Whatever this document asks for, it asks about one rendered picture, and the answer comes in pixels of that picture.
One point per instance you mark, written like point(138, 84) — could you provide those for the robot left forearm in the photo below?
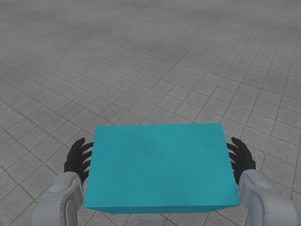
point(61, 202)

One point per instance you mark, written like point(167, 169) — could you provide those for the robot right forearm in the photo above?
point(264, 201)

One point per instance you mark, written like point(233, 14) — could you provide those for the carton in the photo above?
point(160, 169)

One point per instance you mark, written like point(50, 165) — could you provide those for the robot left hand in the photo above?
point(75, 159)

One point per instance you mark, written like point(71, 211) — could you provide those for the robot right hand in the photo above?
point(242, 158)

